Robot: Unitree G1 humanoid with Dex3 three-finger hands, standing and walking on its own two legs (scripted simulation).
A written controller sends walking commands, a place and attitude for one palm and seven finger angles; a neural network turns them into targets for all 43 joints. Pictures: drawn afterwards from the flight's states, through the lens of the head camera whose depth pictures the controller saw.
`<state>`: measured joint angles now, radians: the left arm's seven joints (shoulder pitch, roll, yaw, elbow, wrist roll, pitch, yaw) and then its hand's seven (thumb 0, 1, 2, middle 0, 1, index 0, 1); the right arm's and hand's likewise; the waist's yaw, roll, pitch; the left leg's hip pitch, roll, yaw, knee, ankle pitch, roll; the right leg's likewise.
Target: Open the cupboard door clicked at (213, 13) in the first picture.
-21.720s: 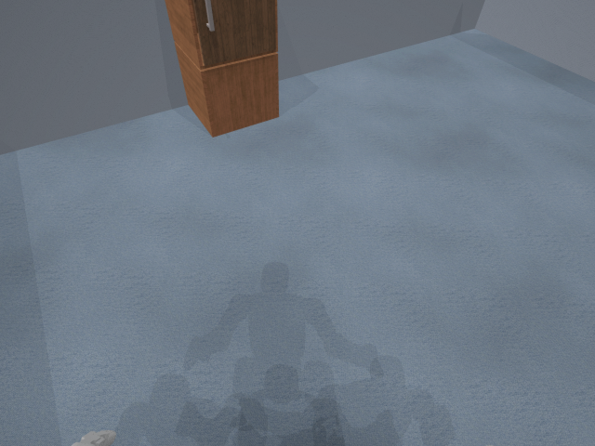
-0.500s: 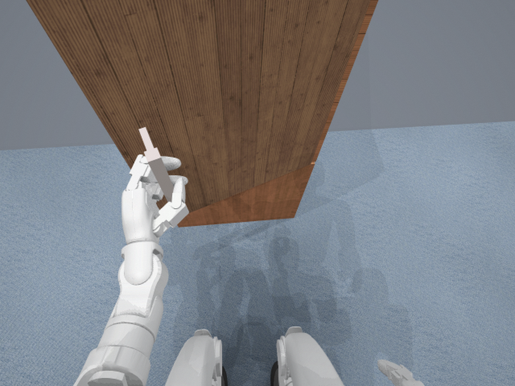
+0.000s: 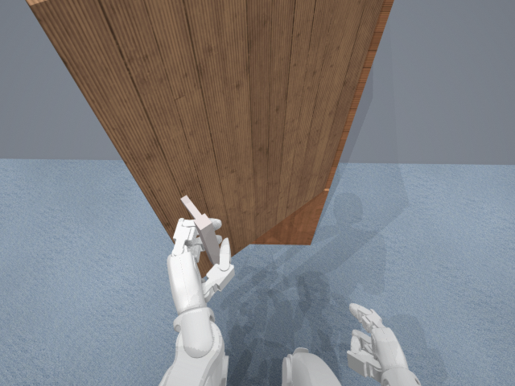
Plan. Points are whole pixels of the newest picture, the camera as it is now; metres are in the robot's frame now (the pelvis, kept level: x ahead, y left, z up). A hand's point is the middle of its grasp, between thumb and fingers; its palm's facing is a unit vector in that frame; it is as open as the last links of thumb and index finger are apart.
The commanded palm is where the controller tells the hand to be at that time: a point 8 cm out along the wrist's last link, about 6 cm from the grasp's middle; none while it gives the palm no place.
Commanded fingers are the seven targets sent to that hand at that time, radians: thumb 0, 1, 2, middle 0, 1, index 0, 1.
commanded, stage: pull the door open along its arc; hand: left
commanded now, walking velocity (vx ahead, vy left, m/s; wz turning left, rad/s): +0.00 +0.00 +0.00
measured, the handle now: (203, 234) +0.35 +0.10 +0.01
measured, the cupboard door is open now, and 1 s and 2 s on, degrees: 39 37 43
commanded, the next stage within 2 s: open thumb and fingers to let go in 0.02 s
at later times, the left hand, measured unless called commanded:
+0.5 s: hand (223, 270) +0.29 +0.06 +0.00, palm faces +0.38 -0.92 -0.06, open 9.7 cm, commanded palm +0.24 +0.10 +0.00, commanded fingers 0.00 -0.50 0.30 -0.30 -1.20 -0.30 -1.20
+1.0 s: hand (227, 266) +0.30 +0.06 +0.00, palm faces +0.28 -0.96 -0.06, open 15.4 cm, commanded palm +0.25 +0.09 +0.00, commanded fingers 0.00 -0.50 0.30 -0.15 -0.30 -0.15 -0.30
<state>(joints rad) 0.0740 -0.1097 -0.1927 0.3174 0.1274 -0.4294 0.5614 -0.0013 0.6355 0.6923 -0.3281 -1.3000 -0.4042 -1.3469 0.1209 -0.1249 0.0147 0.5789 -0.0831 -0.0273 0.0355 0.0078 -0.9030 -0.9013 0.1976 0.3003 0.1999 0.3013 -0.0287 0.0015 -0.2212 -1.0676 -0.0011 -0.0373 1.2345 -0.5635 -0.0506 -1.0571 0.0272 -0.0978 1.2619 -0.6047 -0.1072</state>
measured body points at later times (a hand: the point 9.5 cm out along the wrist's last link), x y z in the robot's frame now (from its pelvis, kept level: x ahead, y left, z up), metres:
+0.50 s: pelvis -0.02 -0.01 -0.01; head +0.08 -0.03 +0.42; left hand +0.27 +0.11 +0.00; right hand +0.14 -0.23 -0.14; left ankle +0.01 +0.15 -0.63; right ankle +0.00 -0.05 -0.63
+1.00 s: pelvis -0.03 +0.02 -0.01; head +0.07 +0.01 +0.43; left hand +0.28 +0.11 +0.00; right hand +0.15 -0.19 -0.13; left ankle +0.01 +0.15 -0.63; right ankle +0.00 -0.05 -0.63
